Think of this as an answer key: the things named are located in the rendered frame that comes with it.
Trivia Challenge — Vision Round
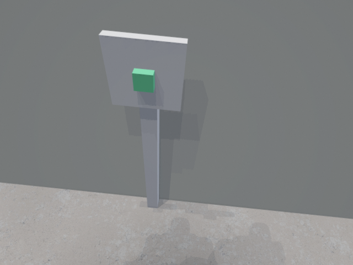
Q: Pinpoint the button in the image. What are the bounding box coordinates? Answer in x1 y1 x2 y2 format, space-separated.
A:
132 68 155 93

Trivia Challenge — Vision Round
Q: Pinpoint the panel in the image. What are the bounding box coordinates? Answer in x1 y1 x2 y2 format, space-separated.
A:
99 30 188 208

